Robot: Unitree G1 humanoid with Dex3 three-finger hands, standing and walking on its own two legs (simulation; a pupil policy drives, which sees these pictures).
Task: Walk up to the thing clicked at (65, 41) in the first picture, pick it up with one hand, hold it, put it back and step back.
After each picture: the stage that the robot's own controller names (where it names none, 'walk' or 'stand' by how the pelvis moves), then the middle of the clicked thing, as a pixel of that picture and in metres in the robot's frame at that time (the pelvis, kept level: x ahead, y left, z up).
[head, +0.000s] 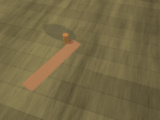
stand; (65, 38) +1.39 +0.20 -0.72
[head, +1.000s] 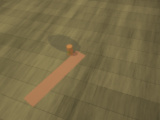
walk; (69, 50) +1.27 +0.27 -0.72
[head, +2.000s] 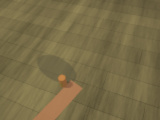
walk; (62, 81) +0.77 +0.26 -0.72
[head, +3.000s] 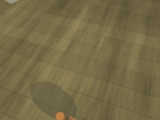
walk; (60, 119) +0.45 +0.20 -0.69
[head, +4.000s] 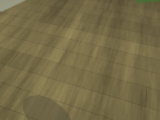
stand; out of the picture +0.35 +0.21 -0.72
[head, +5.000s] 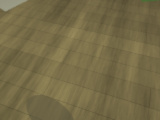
stand; out of the picture +0.35 +0.20 -0.72
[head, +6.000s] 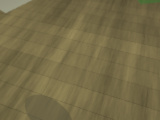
stand; out of the picture +0.37 +0.22 -0.73
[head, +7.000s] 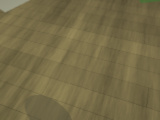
stand; out of the picture +0.36 +0.22 -0.73
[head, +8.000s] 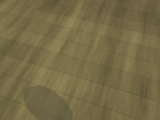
go down; out of the picture +0.36 +0.22 -0.72
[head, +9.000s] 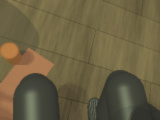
go down; (11, 54) +0.43 +0.25 -0.29
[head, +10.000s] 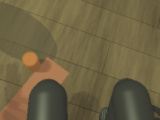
approach; (32, 62) +0.44 +0.24 -0.31
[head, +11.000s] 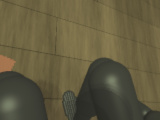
close in; out of the picture +0.42 +0.28 -0.22
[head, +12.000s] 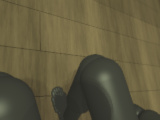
close; out of the picture +0.42 +0.30 -0.22
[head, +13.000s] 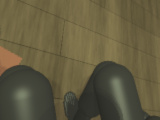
lift; out of the picture +0.36 +0.29 -0.20
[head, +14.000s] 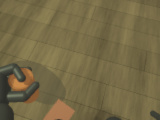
lift; (25, 86) +0.33 +0.20 -0.01
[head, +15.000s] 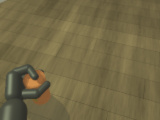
hold; (38, 88) +0.33 +0.17 +0.01
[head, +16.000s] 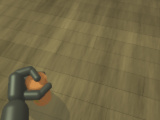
hold; (39, 89) +0.33 +0.17 -0.01
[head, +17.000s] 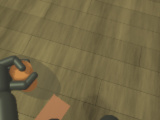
crouch; (24, 77) +0.37 +0.20 -0.07
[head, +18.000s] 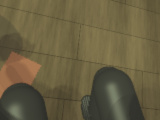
lower; out of the picture +0.50 +0.29 -0.10
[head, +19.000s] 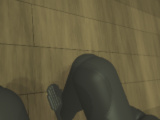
lower; out of the picture +0.44 +0.30 -0.23
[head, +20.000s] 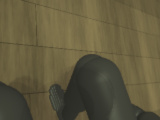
lower; out of the picture +0.44 +0.30 -0.23
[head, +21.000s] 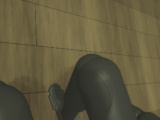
lower; out of the picture +0.44 +0.30 -0.23
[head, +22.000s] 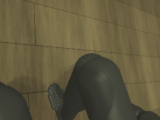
lower; out of the picture +0.44 +0.31 -0.23
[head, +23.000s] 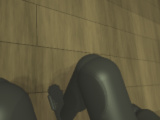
open; out of the picture +0.43 +0.29 -0.24
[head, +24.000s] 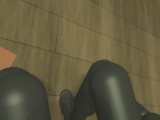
stand; out of the picture +0.44 +0.28 -0.24
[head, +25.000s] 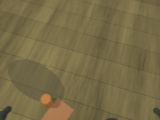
stand; (47, 101) +0.41 +0.21 -0.57
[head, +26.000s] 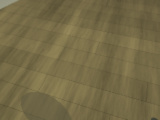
stand; out of the picture +0.39 +0.20 -0.67
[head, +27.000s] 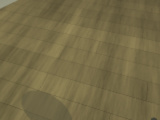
stand; out of the picture +0.40 +0.20 -0.67
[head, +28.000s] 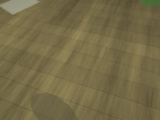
stand; out of the picture +0.42 +0.19 -0.72
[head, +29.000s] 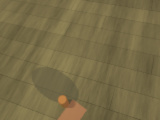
walk; (63, 101) +0.47 +0.23 -0.70
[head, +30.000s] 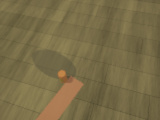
walk; (62, 76) +0.70 +0.21 -0.70
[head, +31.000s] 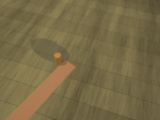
stand; (57, 59) +1.01 +0.20 -0.71
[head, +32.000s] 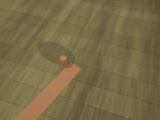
stand; (63, 61) +1.01 +0.20 -0.72
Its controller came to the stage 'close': yes
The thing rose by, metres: 0.70
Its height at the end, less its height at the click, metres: +0.00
